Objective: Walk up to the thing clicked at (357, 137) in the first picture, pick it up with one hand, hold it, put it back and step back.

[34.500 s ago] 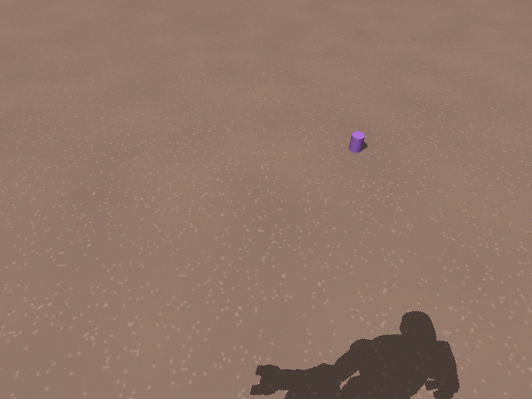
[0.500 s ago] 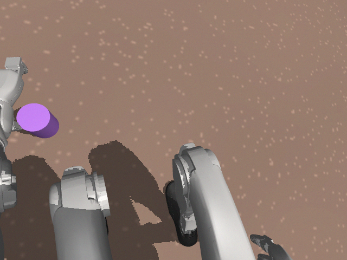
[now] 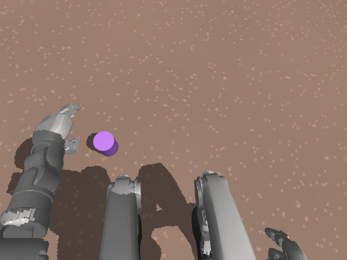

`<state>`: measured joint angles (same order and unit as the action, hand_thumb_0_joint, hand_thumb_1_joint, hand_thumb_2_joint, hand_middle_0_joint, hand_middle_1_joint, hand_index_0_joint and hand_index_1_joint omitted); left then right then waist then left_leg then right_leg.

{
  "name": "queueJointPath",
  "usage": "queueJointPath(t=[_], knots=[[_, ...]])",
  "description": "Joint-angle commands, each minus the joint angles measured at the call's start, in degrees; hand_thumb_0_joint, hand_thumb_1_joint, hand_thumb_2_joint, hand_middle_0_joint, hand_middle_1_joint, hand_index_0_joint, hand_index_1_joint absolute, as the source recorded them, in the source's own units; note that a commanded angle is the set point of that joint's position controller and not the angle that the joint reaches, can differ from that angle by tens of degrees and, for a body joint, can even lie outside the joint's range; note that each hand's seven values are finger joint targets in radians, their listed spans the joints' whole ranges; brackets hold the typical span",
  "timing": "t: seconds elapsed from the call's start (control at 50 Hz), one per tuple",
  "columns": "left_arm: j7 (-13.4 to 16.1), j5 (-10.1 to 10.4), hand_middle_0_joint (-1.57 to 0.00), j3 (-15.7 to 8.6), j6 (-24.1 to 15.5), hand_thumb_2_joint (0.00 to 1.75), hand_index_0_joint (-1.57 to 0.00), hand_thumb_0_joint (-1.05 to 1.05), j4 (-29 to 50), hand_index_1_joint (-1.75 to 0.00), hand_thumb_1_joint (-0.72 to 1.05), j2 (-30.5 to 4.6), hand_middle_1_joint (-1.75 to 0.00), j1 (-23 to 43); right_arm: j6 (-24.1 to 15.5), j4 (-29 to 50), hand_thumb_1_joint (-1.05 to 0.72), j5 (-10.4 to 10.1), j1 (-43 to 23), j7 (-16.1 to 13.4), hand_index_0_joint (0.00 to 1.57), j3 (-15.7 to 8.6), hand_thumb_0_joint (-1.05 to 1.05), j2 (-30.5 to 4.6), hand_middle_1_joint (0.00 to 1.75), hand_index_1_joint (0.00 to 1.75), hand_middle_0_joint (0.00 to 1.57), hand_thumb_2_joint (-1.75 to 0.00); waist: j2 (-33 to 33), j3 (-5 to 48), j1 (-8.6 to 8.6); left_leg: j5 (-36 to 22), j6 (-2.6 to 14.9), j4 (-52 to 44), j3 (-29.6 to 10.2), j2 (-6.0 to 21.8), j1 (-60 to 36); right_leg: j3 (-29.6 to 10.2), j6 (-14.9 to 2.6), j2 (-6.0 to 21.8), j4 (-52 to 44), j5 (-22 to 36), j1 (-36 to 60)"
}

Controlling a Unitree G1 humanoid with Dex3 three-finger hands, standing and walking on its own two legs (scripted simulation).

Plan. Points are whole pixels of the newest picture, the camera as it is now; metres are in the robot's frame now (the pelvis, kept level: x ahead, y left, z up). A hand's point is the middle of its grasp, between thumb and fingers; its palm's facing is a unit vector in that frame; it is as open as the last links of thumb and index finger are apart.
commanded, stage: home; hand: left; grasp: from above
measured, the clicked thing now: (106, 144) +0.46 +0.23 -0.41
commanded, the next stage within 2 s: none
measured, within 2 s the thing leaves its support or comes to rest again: neither
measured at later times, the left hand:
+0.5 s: hand (40, 205) +0.25 +0.21 +0.08, palm faces +0.01 -0.93 -0.36, open 7.4 cm
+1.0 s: hand out of the picture +0.20 +0.19 +0.21, palm faces +0.17 -0.97 -0.20, open 7.4 cm
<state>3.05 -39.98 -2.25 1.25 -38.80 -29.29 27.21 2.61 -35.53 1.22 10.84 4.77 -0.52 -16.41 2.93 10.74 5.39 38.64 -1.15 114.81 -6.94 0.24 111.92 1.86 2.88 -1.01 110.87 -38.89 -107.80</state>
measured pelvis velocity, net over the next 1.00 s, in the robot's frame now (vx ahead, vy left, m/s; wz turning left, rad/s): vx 0.07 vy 0.00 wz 0.11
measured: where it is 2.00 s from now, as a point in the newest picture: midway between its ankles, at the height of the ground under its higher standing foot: (168, 249)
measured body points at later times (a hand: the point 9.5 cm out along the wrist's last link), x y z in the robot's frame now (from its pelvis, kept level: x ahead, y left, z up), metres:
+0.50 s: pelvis +0.03 +0.00 +0.17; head +0.11 +0.03 +0.61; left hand +0.24 +0.25 +0.11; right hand +0.23 -0.21 +0.09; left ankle +0.07 +0.13 -0.43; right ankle +0.08 -0.14 -0.43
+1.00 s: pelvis +0.07 +0.00 +0.25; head +0.08 +0.00 +0.70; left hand +0.19 +0.24 +0.23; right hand +0.26 -0.23 +0.20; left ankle +0.07 +0.13 -0.43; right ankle +0.08 -0.14 -0.43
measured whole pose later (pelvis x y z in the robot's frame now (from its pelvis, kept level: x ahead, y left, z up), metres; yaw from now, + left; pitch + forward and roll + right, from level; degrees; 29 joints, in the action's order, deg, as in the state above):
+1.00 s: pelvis +0.07 +0.00 +0.25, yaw +6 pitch +10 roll -3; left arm 1.2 3.4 -2.2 26.0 7.5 -12.4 -30.0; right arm -12.4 -28.8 -0.9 16.9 -10.4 1.6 -12.6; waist 3.0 10.1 2.4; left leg 27.3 -1.1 57.8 -4.9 1.3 40.4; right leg 2.2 1.4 0.1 53.7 -27.0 -36.4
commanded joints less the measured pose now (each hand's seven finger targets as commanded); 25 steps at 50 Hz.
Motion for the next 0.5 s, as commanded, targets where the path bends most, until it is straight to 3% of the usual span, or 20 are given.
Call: queueJointPath(t=[0.0,0.02,0.08,0.12,0.2,0.32,0.36,0.42,0.44,0.46,0.48], knots=[[1.87,5.38,-0.2,-3.57,0.73,0.9,-0.2,0.0,16.15,-0.3,0.9,-8.86,-0.3,6.05,-1.39,4.98,-0.9,-0.95,4.07,-2.02,0.2,-4.59,0.0,-8.67,0.3,0.3,0.2,-0.9,8.19,33.28,-0.08,-11.85,2.17,-20.16,2.46,0.28,-33.68,2.32,-4.8,-0.39,-16.95,13.55,21.43],[1.92,6.94,-0.2,-2.64,1.11,0.9,-0.2,0.0,18.89,-0.3,0.9,-6.85,-0.3,4.58,-1.73,5.35,-0.9,-1.18,3.31,-2.27,0.2,-4.76,0.0,-8.48,0.3,0.3,0.2,-0.9,7.89,32.23,-0.08,-10.3,2.17,-22.35,2.26,0.39,-34.68,2.3,-4.65,-0.23,-18.33,12.66,22.1],[1.9,11.28,-0.2,-2.85,3.71,0.9,-0.2,0.0,23.73,-0.3,0.9,-5.34,-0.3,-1.36,-2.75,6.74,-0.9,-1.79,1.27,-3.35,0.2,-4.81,0.0,-8.32,0.3,0.3,0.2,-0.9,8.04,32.02,-1.1,-6.77,1.91,-27.98,1.7,0.63,-40.23,2.21,-4.5,-0.18,-22.67,10.32,26.19],[1.43,14.54,-0.2,-0.65,5.6,0.9,-0.2,0.0,26.77,-0.3,0.9,-2.28,-0.3,-4.01,-3.73,7.34,-0.9,-2.02,-0.52,-4.19,0.2,-4.49,0.0,-8.15,0.3,0.3,0.2,-0.9,7.53,29.86,-0.09,-4.23,1.85,-31.25,1.07,0.76,-42.49,2.3,-4.24,-0.23,-25.44,8.82,28.29],[1.35,21.25,-0.2,-0.23,9.16,0.9,-0.2,0.0,28.98,-0.3,0.9,0.37,-0.3,-12.96,-5.87,8.35,-0.9,-2.79,-3.1,-6.17,0.2,-3.41,0.0,-7.2,0.3,0.3,0.2,-0.9,4.61,23.71,0.08,-1.6,1.92,-36.2,0.61,0.56,-45.64,1.67,-4.06,-0.32,-31.13,6.42,32.52],[2.62,30.56,-0.2,-2.1,12.41,0.9,-0.2,0.0,37.68,-0.3,0.9,1.63,-0.3,-20.79,-8.66,10.53,-0.9,-3.08,-4.04,-8.44,0.2,-1.68,0.0,-4.71,0.3,0.3,0.2,-0.9,3.84,19.18,0.19,-3.1,2.37,-43.04,2.5,-0.03,-51.85,-0.43,-3.96,-0.26,-40.93,6.6,43.91],[2.93,32.48,-0.2,-1.91,13.28,0.9,-0.2,0.0,39.13,-0.3,0.9,3.03,-0.3,-24.0,-9.49,10.83,-0.9,-3.1,-3.23,-9.18,0.2,-1.31,0.0,-4.14,0.3,0.3,0.2,-0.9,4.77,18.55,0.24,-5.87,2.18,-45.48,2.36,0.03,-55.36,-0.34,-3.98,-0.24,-42.9,9.01,46.66],[3.4,34.99,-0.2,-3.36,15.18,0.9,-0.2,0.0,41.16,-0.3,0.9,4.23,-0.3,-31.39,-10.16,11.91,-0.9,-3.22,-1.55,-10.35,0.2,-0.72,0.0,-3.48,0.3,0.3,0.2,-0.9,4.48,18.03,-1.11,-10.55,1.83,-49.56,1.74,0.05,-60.77,-0.03,-3.99,-0.13,-46.28,12.95,52.4],[3.28,35.73,-0.2,-2.44,15.9,0.9,-0.2,0.0,41.53,-0.3,0.9,5.84,-0.3,-32.62,-10.36,11.59,-0.9,-3.12,-1.25,-10.74,0.2,-0.5,0.0,-3.28,0.3,0.3,0.2,-0.9,3.82,17.09,-0.45,-12.51,1.68,-50.79,1.48,0.31,-62.02,0.07,-3.91,-0.14,-47.16,14.62,53.87],[3.27,36.81,-0.2,-3.01,16.79,0.9,-0.2,0.0,42.67,-0.3,0.9,6.2,-0.3,-34.38,-10.56,12.13,-0.9,-3.21,-0.92,-11.21,0.2,-0.16,0.0,-3.06,0.3,0.3,0.2,-0.9,3.86,16.61,-1.36,-13.41,1.65,-51.89,1.84,0.15,-63.66,0.12,-3.95,-0.13,-48.74,15.3,55.57],[3.21,37.66,-0.2,-2.63,17.62,0.9,-0.2,0.0,43.81,-0.3,0.9,7.11,-0.3,-35.53,-10.86,12.4,-0.9,-3.2,-0.64,-11.66,0.2,0.1,0.0,-2.84,0.3,0.3,0.2,-0.9,4.12,15.05,-1.09,-13.4,1.55,-53.49,1.7,0.17,-64.58,0.16,-3.88,-0.13,-50.13,15.37,56.85]])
